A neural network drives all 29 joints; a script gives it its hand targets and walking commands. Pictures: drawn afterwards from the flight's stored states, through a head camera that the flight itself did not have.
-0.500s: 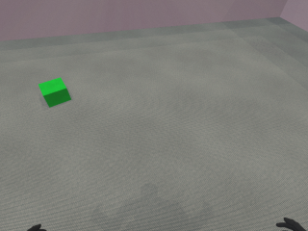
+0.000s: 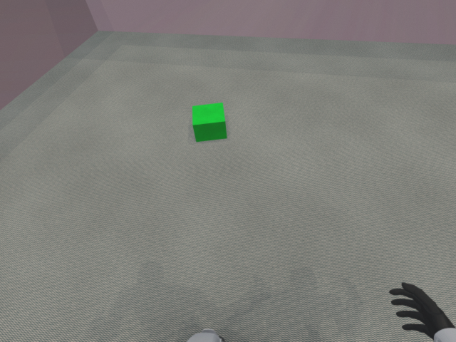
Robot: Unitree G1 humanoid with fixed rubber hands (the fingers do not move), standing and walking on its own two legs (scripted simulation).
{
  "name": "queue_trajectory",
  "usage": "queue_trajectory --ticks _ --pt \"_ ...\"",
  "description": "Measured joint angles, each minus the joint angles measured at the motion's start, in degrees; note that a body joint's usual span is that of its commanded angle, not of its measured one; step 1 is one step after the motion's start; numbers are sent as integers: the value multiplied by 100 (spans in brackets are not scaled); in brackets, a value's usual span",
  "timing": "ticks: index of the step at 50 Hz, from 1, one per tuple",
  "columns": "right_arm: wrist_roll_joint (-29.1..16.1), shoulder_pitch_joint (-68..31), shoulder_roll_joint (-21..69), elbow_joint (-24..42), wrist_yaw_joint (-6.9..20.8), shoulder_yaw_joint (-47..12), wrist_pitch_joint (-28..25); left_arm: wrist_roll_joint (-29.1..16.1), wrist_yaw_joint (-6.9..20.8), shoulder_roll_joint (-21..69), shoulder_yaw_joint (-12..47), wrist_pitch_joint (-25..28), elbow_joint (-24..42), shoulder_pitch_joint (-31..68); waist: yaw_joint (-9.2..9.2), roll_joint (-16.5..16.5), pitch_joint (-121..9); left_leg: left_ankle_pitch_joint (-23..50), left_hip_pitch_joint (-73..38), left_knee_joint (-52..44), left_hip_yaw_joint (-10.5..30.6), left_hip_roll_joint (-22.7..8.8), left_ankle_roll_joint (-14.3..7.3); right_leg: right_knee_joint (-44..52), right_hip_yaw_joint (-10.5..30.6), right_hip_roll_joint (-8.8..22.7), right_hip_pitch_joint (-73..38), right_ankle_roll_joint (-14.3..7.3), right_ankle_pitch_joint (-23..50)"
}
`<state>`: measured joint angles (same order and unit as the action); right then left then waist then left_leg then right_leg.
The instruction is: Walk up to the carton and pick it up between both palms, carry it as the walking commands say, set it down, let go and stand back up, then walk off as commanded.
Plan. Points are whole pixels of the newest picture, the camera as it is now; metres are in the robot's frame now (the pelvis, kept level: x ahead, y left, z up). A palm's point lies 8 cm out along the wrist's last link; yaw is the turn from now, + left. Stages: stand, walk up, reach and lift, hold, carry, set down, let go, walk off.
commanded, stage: walk up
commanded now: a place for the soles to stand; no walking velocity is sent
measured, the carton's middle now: (209, 122) +1.50 +0.37 -0.70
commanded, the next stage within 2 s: none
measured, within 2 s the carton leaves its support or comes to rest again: neither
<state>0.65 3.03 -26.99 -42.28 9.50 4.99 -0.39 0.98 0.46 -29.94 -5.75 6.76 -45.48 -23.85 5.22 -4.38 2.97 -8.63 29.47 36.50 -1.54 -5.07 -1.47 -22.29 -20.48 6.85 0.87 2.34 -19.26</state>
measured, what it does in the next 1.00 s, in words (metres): walks ahead: left foot, then right foot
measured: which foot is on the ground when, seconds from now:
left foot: up 0.00-0.04, down 0.06-0.42, up 0.44-0.78, down 0.80-1.00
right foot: down 0.00-0.06, up 0.08-0.40, down 0.42-0.82, up 0.84-1.00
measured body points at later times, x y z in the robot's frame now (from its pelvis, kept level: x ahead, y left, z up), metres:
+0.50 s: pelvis +0.25 +0.01 -0.02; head +0.27 +0.00 +0.43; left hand +0.33 +0.38 -0.08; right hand +0.37 -0.32 -0.12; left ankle +0.17 +0.13 -0.69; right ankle +0.35 -0.09 -0.74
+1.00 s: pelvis +0.46 +0.11 +0.00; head +0.47 +0.14 +0.45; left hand +0.44 +0.45 -0.11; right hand +0.67 -0.18 -0.06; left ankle +0.46 +0.21 -0.74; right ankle +0.52 -0.03 -0.68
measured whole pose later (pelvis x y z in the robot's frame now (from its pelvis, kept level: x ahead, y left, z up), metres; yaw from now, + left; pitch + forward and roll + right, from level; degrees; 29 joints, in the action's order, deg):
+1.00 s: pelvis +0.46 +0.11 +0.00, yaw +15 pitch -1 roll +1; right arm -0.1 13.7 -26.4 -43.1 3.0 4.4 -5.1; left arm 0.3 2.5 -27.3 -2.8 4.9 -46.4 -19.4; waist 0.3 3.5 2.5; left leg -13.4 15.5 29.5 -5.7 0.2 -3.1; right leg -56.5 -1.1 6.3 28.1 -1.0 -18.3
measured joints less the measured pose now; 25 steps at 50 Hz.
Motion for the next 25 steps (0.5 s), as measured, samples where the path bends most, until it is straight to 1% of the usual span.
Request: queue_trajectory --ticks 2,3,4,5,6,7,8,9,11,13,16,19,20,21,22,24,25 --pt "17 -126 45 69 -26 -3 -27 -16 -18 -20 12 -80 -2 -28 47 92 -4 -246 -223 -214 -138 146 -138 -297 -81 142 -83 71 -330" --pt "37 -154 42 103 -67 8 -65 -46 -26 -23 27 -120 -3 -31 45 142 0 -228 -382 -380 -158 257 -230 -671 -88 269 -30 30 -547" --pt "64 -169 35 121 -137 33 -108 -85 -34 4 56 -153 -22 18 13 208 52 -55 -406 -285 -165 360 -255 -1348 6 471 168 -89 -696" --pt "54 -132 12 142 -225 52 -135 -95 -33 72 103 -173 -32 115 -44 216 101 -123 -375 -70 -126 429 -231 -2239 383 487 527 -208 -785" --pt "-4 -45 3 131 -304 56 -153 -77 -25 132 163 -173 -16 225 -88 234 122 -251 -401 32 -75 486 -203 -3060 828 381 941 -311 -754" --pt "-53 74 16 96 -368 47 -162 -76 -11 170 219 -155 18 325 -131 293 127 -352 -500 1 -40 550 -178 -3652 1173 282 1321 -372 -614" --pt "-83 217 37 57 -417 33 -169 -79 2 198 264 -129 59 411 -184 369 119 -406 -634 -109 -9 617 -168 -3969 1407 221 1650 -399 -450" --pt "-107 372 56 23 -454 19 -181 -73 17 221 295 -104 98 480 -243 449 105 -412 -785 -255 14 679 -158 -4036 1564 199 1928 -398 -317" --pt "-110 669 70 -11 -489 -6 -214 -55 70 259 312 -78 121 572 -380 573 75 -441 -1079 -503 51 771 -173 -3696 1726 195 2347 -346 -217" --pt "-66 944 49 -5 -484 -11 -256 -46 129 279 287 -88 91 640 -518 640 58 -547 -1349 -650 77 815 -199 -3128 1772 175 2631 -302 -170" --pt "-13 1287 -28 -2 -460 14 -306 -19 210 274 235 -93 16 746 -704 661 51 -795 -1723 -728 116 827 -168 -2254 1735 100 2827 -288 300" --pt "-10 1523 -112 1 -450 47 -309 -5 278 239 176 -54 -50 850 -841 588 13 -1192 -1992 -543 184 777 -69 -1508 1608 -74 2700 -306 788" --pt "-8 1597 -133 3 -456 51 -312 -2 285 204 158 -24 -44 876 -866 551 -13 -1390 -2022 -356 225 750 -29 -1293 1562 -157 2565 -336 828" --pt "-3 1681 -152 6 -472 49 -325 -1 272 149 134 22 -7 899 -875 511 -44 -1638 -1972 -26 290 727 -36 -1116 1542 -228 2420 -406 832" --pt "-6 1707 -152 -24 -500 47 -334 0 238 127 99 67 38 944 -842 442 -35 -1809 -1782 573 388 714 -74 -1275 1486 -255 2437 -444 1031" --pt "-9 1670 -134 -119 -574 -20 -314 3 189 145 85 99 110 1008 -792 274 -10 -1885 -1203 1960 611 746 -126 -1623 1314 -261 2384 -464 760" --pt "-10 1628 -137 -171 -586 -60 -309 -1 177 166 92 101 136 1008 -761 185 -7 -1761 -929 2407 624 701 -105 -1615 1224 -263 2258 -471 613"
